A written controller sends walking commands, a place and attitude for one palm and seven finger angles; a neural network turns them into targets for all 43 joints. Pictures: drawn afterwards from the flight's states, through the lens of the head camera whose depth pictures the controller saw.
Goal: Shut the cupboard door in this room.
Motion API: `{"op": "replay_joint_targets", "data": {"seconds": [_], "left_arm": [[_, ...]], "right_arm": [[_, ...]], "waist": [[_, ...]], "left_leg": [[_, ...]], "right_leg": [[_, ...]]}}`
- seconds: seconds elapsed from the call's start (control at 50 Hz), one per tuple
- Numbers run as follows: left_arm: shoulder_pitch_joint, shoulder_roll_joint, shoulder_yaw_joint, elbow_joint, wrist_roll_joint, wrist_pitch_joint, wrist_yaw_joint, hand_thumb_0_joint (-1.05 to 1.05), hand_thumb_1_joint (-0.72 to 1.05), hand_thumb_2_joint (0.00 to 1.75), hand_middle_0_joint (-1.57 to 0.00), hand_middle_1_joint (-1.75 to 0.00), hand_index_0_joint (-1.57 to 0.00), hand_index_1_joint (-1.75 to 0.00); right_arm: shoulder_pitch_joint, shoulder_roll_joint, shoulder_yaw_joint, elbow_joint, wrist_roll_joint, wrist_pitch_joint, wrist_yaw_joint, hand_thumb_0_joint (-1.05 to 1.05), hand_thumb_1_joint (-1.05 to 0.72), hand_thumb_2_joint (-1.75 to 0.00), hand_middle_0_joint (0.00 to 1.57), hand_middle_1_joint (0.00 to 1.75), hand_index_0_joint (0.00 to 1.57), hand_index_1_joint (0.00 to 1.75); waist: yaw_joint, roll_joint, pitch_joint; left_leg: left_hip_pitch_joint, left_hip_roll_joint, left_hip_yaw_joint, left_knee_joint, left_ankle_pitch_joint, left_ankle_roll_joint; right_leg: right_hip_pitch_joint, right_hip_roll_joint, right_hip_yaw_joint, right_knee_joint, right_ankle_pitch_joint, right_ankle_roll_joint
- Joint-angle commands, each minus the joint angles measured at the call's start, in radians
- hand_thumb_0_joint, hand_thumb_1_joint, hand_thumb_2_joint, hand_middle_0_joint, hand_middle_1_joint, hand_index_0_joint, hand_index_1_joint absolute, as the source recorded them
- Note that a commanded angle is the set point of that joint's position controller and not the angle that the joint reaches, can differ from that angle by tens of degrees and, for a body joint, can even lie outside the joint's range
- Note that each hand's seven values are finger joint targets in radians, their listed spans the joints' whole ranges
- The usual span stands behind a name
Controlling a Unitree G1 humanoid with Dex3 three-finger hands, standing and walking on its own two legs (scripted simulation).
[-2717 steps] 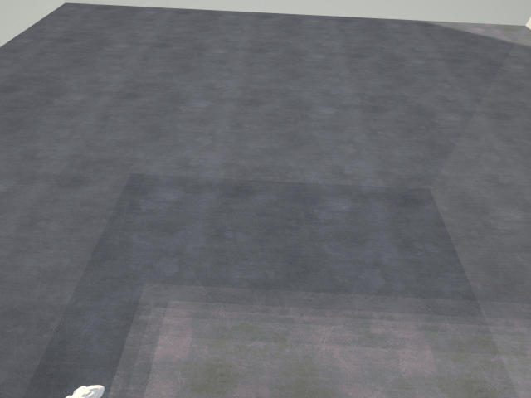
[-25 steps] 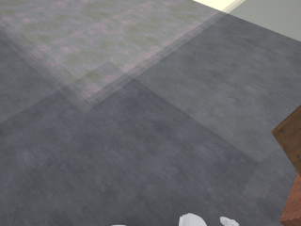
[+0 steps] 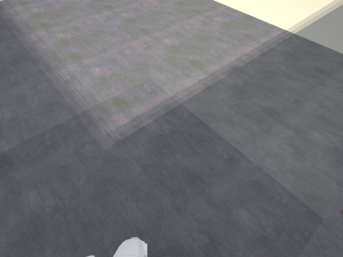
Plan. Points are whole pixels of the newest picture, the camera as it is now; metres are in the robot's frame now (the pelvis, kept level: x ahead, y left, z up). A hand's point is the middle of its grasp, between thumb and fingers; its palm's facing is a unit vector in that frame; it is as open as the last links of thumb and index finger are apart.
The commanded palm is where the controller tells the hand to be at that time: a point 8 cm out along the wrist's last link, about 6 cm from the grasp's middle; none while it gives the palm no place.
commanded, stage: walk to a spot facing it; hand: left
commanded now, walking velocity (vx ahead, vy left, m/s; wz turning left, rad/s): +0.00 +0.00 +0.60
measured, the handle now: out of the picture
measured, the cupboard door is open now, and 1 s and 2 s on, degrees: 51 51 51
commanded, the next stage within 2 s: turn to face it in 0.04 s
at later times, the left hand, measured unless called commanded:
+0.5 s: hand out of the picture +0.12 +0.24 -0.18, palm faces +0.09 -0.98 -0.19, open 7.4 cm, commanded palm none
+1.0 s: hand (97, 209) +0.28 +0.24 -0.18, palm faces -0.25 -0.94 -0.22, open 7.4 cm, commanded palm none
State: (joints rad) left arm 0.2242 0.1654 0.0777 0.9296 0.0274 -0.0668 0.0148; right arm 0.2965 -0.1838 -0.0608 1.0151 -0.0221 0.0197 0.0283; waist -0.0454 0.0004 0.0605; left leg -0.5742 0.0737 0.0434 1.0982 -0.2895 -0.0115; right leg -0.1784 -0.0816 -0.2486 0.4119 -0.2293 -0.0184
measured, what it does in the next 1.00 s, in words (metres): walks ahead, turning right: left foot, then right foot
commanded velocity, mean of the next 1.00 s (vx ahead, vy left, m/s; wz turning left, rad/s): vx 0.00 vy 0.00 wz -0.47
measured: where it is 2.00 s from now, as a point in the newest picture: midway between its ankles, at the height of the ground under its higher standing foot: outside the picture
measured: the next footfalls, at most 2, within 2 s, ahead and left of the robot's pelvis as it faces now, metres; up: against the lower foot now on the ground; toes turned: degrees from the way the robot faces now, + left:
left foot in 0.20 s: +0.19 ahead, +0.15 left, +0.00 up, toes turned +12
right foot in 0.62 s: +0.16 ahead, -0.08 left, +0.00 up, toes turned -10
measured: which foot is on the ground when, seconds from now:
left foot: up 0.00-0.18, down 0.20-0.62, up 0.64-0.98, down 1.00-1.00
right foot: down 0.00-0.20, up 0.22-0.60, down 0.62-0.98, up 1.00-1.00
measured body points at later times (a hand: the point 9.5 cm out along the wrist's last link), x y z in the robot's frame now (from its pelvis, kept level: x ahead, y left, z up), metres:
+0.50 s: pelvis +0.11 +0.05 -0.01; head +0.13 +0.06 +0.44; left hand +0.12 +0.29 -0.16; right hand +0.24 -0.16 -0.14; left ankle +0.15 +0.14 -0.74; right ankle +0.11 -0.09 -0.70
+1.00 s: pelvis +0.15 +0.06 -0.01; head +0.19 +0.07 +0.43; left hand +0.29 +0.29 -0.17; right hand +0.15 -0.23 -0.14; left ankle +0.19 +0.18 -0.75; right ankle +0.12 -0.07 -0.74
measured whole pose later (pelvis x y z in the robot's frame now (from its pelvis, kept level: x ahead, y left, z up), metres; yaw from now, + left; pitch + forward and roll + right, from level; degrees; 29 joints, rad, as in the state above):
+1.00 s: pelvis +0.15 +0.06 -0.01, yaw -19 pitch +2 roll -1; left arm 0.21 0.24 0.08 0.91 0.02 0.06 0.00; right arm 0.17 -0.24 -0.04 0.90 -0.01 0.02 -0.03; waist 0.01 -0.03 0.05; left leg -0.31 0.04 0.02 0.56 -0.29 -0.04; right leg -0.33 0.05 0.12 0.58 -0.29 0.01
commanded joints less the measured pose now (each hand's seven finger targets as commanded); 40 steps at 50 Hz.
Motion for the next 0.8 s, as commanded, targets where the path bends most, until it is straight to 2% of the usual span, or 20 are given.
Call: {"op": "replay_joint_targets", "data": {"seconds": [0.0, 0.08, 0.12, 0.14, 0.16, 0.18, 0.2, 0.22, 0.24, 0.3, 0.38, 0.48, 0.56, 0.58, 0.6, 0.62, 0.64, 0.66, 0.7, 0.78], "left_arm": [[0.081, 0.147, 0.017, -0.022, -0.002, -0.011, 0.002, 0.0, 0.9, 0.9, -0.2, -0.3, -0.2, -0.3], [0.09, 0.2, 0.025, -0.025, -0.001, 0.005, 0.002, 0.0, 0.9, 0.9, -0.2, -0.3, -0.2, -0.3], [0.075, 0.222, 0.031, -0.04, -0.001, 0.012, 0.003, 0.0, 0.9, 0.9, -0.2, -0.3, -0.2, -0.3], [0.081, 0.212, 0.026, -0.036, -0.004, 0.017, 0.005, 0.0, 0.9, 0.9, -0.2, -0.3, -0.2, -0.3], [0.127, 0.17, 0.013, -0.046, -0.012, 0.029, 0.004, 0.0, 0.9, 0.9, -0.2, -0.3, -0.2, -0.3], [0.152, 0.114, -0.011, -0.069, -0.02, 0.041, 0.006, 0.0, 0.9, 0.9, -0.2, -0.3, -0.2, -0.3], [0.118, 0.126, -0.018, -0.086, -0.011, 0.047, 0.018, 0.0, 0.9, 0.9, -0.2, -0.3, -0.2, -0.3], [0.142, 0.087, -0.021, -0.061, -0.015, 0.057, 0.024, 0.0, 0.9, 0.9, -0.2, -0.3, -0.2, -0.3], [0.125, 0.097, -0.027, -0.034, -0.011, 0.065, 0.021, 0.0, 0.9, 0.9, -0.2, -0.3, -0.2, -0.3], [0.126, 0.087, -0.021, 0.019, -0.006, 0.091, 0.002, 0.0, 0.9, 0.9, -0.2, -0.3, -0.2, -0.3], [0.122, 0.09, -0.001, 0.014, -0.001, 0.12, -0.014, 0.0, 0.9, 0.9, -0.2, -0.3, -0.2, -0.3], [0.09, 0.079, 0.014, -0.032, 0.0, 0.121, -0.027, 0.0, 0.9, 0.9, -0.2, -0.3, -0.2, -0.3], [0.133, 0.09, 0.027, -0.042, 0.003, 0.109, -0.03, 0.0, 0.9, 0.9, -0.2, -0.3, -0.2, -0.3], [0.154, 0.126, 0.035, -0.043, 0.006, 0.102, -0.027, 0.0, 0.9, 0.9, -0.2, -0.3, -0.2, -0.3], [0.151, 0.219, 0.048, -0.053, 0.017, 0.087, -0.018, 0.0, 0.9, 0.9, -0.2, -0.3, -0.2, -0.3], [0.171, 0.269, 0.051, -0.056, 0.007, 0.083, -0.012, 0.0, 0.9, 0.9, -0.2, -0.3, -0.2, -0.3], [0.151, 0.255, 0.056, -0.058, 0.006, 0.082, 0.004, 0.0, 0.9, 0.9, -0.2, -0.3, -0.2, -0.3], [0.098, 0.24, 0.054, -0.064, 0.004, 0.082, 0.008, 0.0, 0.9, 0.9, -0.2, -0.3, -0.2, -0.3], [0.041, 0.202, 0.041, -0.081, -0.003, 0.079, 0.006, 0.0, 0.9, 0.9, -0.2, -0.3, -0.2, -0.3], [0.057, 0.218, 0.042, -0.074, -0.002, 0.08, 0.002, 0.0, 0.9, 0.9, -0.2, -0.3, -0.2, -0.3]], "right_arm": [[-0.081, -0.003, 0.007, -0.116, -0.003, -0.011, 0.016, 0.0, -0.9, -0.9, 0.2, 0.3, 0.2, 0.3], [-0.16, -0.041, 0.007, -0.165, -0.001, -0.012, 0.025, 0.0, -0.9, -0.9, 0.2, 0.3, 0.2, 0.3], [-0.118, -0.077, 0.003, -0.171, -0.004, -0.016, 0.019, 0.0, -0.9, -0.9, 0.2, 0.3, 0.2, 0.3], [-0.03, -0.103, -0.004, -0.144, -0.009, -0.02, 0.015, 0.0, -0.9, -0.9, 0.2, 0.3, 0.2, 0.3], [0.069, -0.199, -0.019, -0.125, -0.019, -0.031, 0.001, 0.0, -0.9, -0.9, 0.2, 0.3, 0.2, 0.3], [0.143, -0.301, -0.035, -0.114, -0.013, -0.035, -0.018, 0.0, -0.9, -0.9, 0.2, 0.3, 0.2, 0.3], [0.137, -0.307, -0.022, -0.114, -0.006, -0.027, -0.027, 0.0, -0.9, -0.9, 0.2, 0.3, 0.2, 0.3], [0.044, -0.284, -0.015, -0.133, -0.007, -0.036, -0.046, 0.0, -0.9, -0.9, 0.2, 0.3, 0.2, 0.3], [-0.039, -0.237, -0.004, -0.152, -0.004, -0.038, -0.053, 0.0, -0.9, -0.9, 0.2, 0.3, 0.2, 0.3], [-0.14, -0.162, 0.026, -0.148, -0.008, -0.041, -0.061, 0.0, -0.9, -0.9, 0.2, 0.3, 0.2, 0.3], [-0.167, -0.18, 0.01, -0.136, -0.007, -0.019, -0.061, 0.0, -0.9, -0.9, 0.2, 0.3, 0.2, 0.3], [-0.178, -0.195, -0.016, -0.132, -0.008, -0.004, -0.057, 0.0, -0.9, -0.9, 0.2, 0.3, 0.2, 0.3], [-0.177, -0.188, -0.031, -0.128, -0.001, 0.003, -0.052, 0.0, -0.9, -0.9, 0.2, 0.3, 0.2, 0.3], [-0.183, -0.163, -0.032, -0.137, 0.004, 0.004, -0.049, 0.0, -0.9, -0.9, 0.2, 0.3, 0.2, 0.3], [-0.168, -0.098, -0.022, -0.16, 0.011, 0.006, -0.044, 0.0, -0.9, -0.9, 0.2, 0.3, 0.2, 0.3], [-0.215, -0.081, -0.012, -0.197, 0.008, 0.012, -0.042, 0.0, -0.9, -0.9, 0.2, 0.3, 0.2, 0.3], [-0.228, -0.097, -0.016, -0.2, 0.006, 0.019, -0.048, 0.0, -0.9, -0.9, 0.2, 0.3, 0.2, 0.3], [-0.222, -0.111, -0.02, -0.193, 0.007, 0.018, -0.051, 0.0, -0.9, -0.9, 0.2, 0.3, 0.2, 0.3], [-0.183, -0.116, -0.017, -0.172, 0.006, 0.008, -0.049, 0.0, -0.9, -0.9, 0.2, 0.3, 0.2, 0.3], [-0.175, -0.1, -0.008, -0.167, 0.008, 0.006, -0.052, 0.0, -0.9, -0.9, 0.2, 0.3, 0.2, 0.3]], "waist": [[0.033, -0.126, -0.03], [0.049, -0.16, -0.031], [0.015, -0.137, -0.06], [-0.022, -0.074, -0.113], [-0.05, 0.145, -0.212], [-0.065, 0.363, -0.286], [-0.066, 0.177, -0.268], [-0.013, 0.23, -0.301], [-0.001, 0.237, -0.234], [0.047, 0.122, -0.1], [0.052, 0.11, -0.065], [0.052, 0.138, -0.044], [0.081, 0.094, -0.065], [0.096, 0.015, -0.051], [0.098, -0.247, -0.05], [0.133, -0.261, -0.043], [0.113, -0.251, -0.057], [0.093, -0.246, -0.058], [0.062, -0.139, -0.109], [0.081, -0.1, -0.136]], "left_leg": [[-0.026, 0.024, 0.035, -0.212, 0.042, -0.007], [0.054, -0.009, 0.077, -0.361, 0.028, 0.014], [0.19, -0.035, 0.078, -0.444, 0.048, 0.031], [0.378, -0.046, 0.062, -0.552, 0.162, 0.035], [0.605, 0.111, -0.128, -0.599, 0.443, 0.099], [0.713, 0.361, -0.42, -0.666, 0.796, 0.23], [0.612, 0.394, -0.374, -0.669, 0.718, 0.259], [0.619, 0.37, -0.373, -0.695, 0.606, 0.238], [0.525, 0.347, -0.315, -0.739, 0.444, 0.214], [0.345, 0.264, -0.137, -0.812, 0.307, 0.152], [0.288, 0.275, -0.07, -0.848, 0.078, 0.157], [0.293, 0.302, -0.029, -0.822, -0.016, 0.156], [0.259, 0.262, 0.059, -0.667, -0.014, 0.097], [0.208, 0.202, 0.107, -0.549, -0.056, 0.053], [0.077, 0.057, 0.196, -0.329, -0.226, -0.018], [0.009, -0.026, 0.092, -0.108, -0.35, -0.03], [-0.044, -0.017, -0.005, 0.007, -0.295, -0.029], [-0.086, -0.011, -0.051, 0.066, -0.233, -0.035], [-0.055, 0.0, -0.053, 0.049, -0.131, -0.052], [0.021, -0.023, -0.022, -0.122, -0.132, -0.068]], "right_leg": [[0.092, -0.269, 0.039, -0.118, 0.517, -0.072], [0.131, -0.301, 0.022, -0.034, 0.578, -0.059], [0.1, -0.301, 0.009, 0.08, 0.598, -0.044], [0.02, -0.265, -0.008, 0.218, 0.486, -0.015], [-0.148, -0.15, -0.029, 0.435, 0.128, 0.039], [-0.33, -0.006, 0.044, 0.691, -0.5, 0.077], [-0.291, -0.002, 0.171, 0.762, -0.497, 0.04], [-0.351, 0.001, 0.221, 0.789, -0.443, 0.044], [-0.352, -0.025, 0.251, 0.783, -0.374, 0.044], [-0.255, -0.024, 0.264, 0.654, -0.221, 0.049], [-0.223, 0.012, 0.218, 0.563, -0.2, 0.047], [-0.197, 0.03, 0.172, 0.419, -0.171, 0.045], [-0.061, 0.055, 0.151, 0.173, 0.0, 0.028], [-0.03, 0.007, 0.258, 0.064, 0.046, -0.002], [0.012, -0.194, 0.56, -0.088, 0.157, -0.087], [-0.017, -0.305, 0.7, -0.151, 0.273, -0.19], [0.0, -0.285, 0.733, -0.154, 0.253, -0.209], [0.027, -0.257, 0.708, -0.13, 0.238, -0.21], [0.075, -0.181, 0.556, -0.069, 0.334, -0.178], [0.112, -0.151, 0.526, -0.031, 0.461, -0.174]]}}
